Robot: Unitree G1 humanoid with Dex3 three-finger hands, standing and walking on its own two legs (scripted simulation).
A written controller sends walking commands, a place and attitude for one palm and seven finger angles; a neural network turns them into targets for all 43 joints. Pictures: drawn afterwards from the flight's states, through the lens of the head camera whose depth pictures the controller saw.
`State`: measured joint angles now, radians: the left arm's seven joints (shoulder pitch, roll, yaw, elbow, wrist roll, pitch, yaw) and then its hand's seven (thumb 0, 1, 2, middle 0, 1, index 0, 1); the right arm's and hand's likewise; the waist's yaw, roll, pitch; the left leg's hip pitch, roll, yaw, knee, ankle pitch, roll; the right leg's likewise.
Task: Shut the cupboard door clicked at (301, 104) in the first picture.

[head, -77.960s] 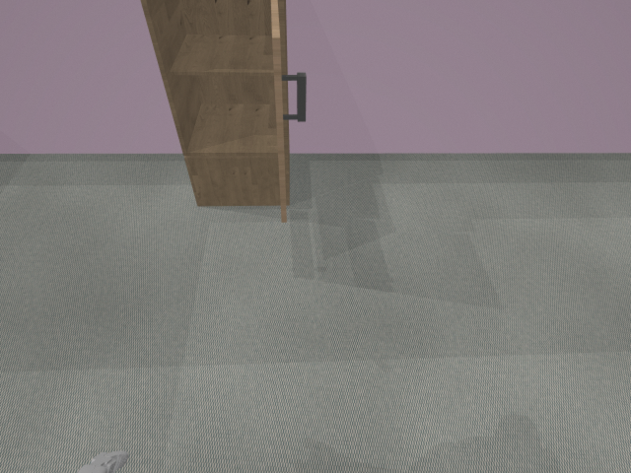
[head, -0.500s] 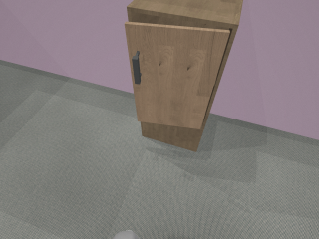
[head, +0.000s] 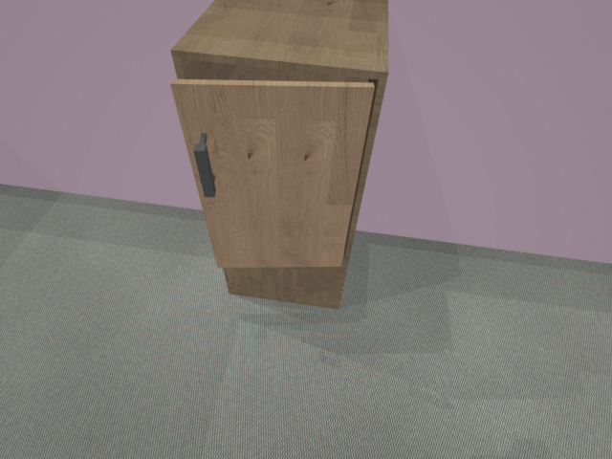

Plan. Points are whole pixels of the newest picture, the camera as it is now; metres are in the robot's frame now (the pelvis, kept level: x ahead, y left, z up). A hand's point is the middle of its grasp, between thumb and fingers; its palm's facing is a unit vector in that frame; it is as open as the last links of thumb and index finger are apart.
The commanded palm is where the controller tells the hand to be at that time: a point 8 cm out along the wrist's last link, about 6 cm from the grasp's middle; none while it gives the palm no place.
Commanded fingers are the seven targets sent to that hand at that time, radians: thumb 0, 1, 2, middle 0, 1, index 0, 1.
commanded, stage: take the last steps up to it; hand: left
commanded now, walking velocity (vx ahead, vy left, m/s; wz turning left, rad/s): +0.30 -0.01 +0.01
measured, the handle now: (206, 165) +0.68 +0.22 -0.05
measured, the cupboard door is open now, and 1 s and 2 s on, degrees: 10 10 10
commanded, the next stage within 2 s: come to a stop and stand still in 0.50 s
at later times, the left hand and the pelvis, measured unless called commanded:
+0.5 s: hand out of the picture +0.09 +0.11 -0.18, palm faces +0.14 -0.98 -0.14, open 7.3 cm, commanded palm none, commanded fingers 0.00 0.90 0.90 -0.20 -0.30 -0.20 -0.30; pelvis +0.15 -0.04 -0.01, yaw +4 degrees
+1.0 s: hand (218, 377) +0.28 +0.15 -0.18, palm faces +0.08 -0.96 -0.28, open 7.3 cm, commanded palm none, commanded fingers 0.00 0.90 0.90 -0.20 -0.30 -0.20 -0.30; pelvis +0.24 -0.06 -0.02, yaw +2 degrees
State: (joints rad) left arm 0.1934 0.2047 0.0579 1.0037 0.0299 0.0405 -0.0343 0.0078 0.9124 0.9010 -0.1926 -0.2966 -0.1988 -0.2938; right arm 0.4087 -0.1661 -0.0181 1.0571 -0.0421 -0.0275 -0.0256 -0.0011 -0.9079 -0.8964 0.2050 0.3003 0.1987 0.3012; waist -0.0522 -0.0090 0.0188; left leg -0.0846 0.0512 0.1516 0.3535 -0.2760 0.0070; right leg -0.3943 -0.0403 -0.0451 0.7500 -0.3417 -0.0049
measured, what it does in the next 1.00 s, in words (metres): walks ahead: right foot, then left foot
